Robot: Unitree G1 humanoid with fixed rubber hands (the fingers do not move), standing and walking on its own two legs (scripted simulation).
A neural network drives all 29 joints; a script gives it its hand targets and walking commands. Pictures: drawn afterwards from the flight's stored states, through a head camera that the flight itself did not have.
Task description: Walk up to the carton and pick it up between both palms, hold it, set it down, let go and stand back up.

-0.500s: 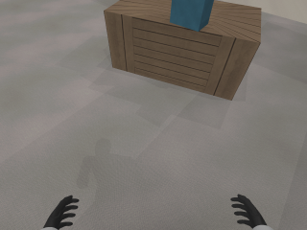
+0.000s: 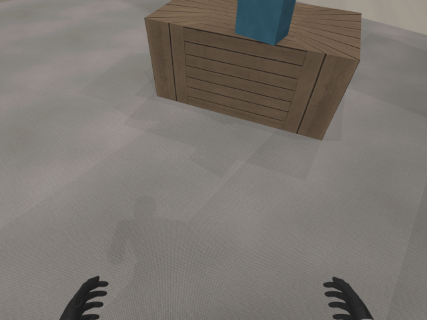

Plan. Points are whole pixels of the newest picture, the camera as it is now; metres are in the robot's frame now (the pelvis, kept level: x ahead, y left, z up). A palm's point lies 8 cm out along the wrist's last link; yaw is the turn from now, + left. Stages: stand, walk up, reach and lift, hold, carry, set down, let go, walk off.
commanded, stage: stand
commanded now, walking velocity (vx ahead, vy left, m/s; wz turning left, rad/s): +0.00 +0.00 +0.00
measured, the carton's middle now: (264, 13) +1.61 -0.30 -0.06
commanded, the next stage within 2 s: none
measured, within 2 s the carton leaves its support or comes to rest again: neither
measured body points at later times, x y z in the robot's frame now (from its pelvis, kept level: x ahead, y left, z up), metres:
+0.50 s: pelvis -0.01 +0.00 +0.00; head -0.02 -0.01 +0.45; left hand +0.13 +0.26 -0.10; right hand +0.12 -0.29 -0.10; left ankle +0.03 +0.12 -0.72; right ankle +0.02 -0.12 -0.72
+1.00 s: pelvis -0.02 -0.02 +0.00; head -0.03 -0.03 +0.45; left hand +0.11 +0.26 -0.09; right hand +0.09 -0.31 -0.11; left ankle +0.02 +0.12 -0.72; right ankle +0.02 -0.12 -0.72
